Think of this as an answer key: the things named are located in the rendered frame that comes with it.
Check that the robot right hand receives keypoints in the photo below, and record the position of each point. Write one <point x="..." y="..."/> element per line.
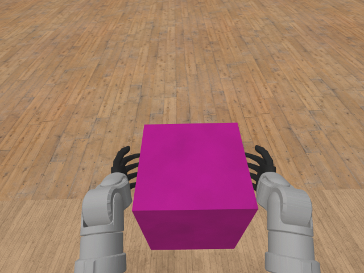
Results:
<point x="266" y="164"/>

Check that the carton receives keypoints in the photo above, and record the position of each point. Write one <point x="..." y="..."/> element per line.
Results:
<point x="193" y="187"/>

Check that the robot left hand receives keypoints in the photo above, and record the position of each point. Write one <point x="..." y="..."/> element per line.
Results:
<point x="120" y="161"/>

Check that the right robot forearm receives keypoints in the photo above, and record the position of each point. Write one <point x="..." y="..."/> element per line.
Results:
<point x="289" y="225"/>

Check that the left robot forearm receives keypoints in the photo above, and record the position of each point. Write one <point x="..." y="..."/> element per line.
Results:
<point x="102" y="223"/>

